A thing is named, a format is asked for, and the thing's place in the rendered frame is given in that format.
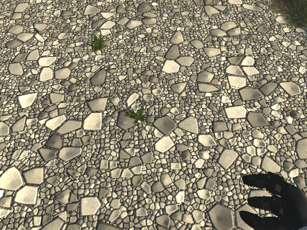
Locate right robot hand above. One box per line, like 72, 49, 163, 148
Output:
239, 172, 307, 230

